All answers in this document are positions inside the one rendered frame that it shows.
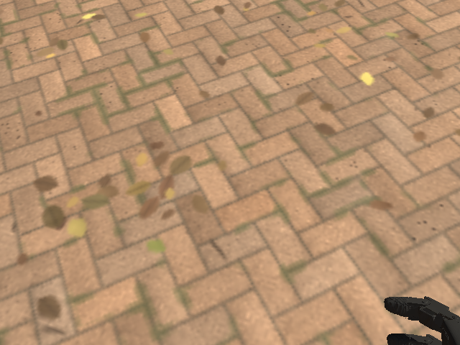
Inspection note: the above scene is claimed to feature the robot right hand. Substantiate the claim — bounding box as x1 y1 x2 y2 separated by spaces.
384 296 460 345

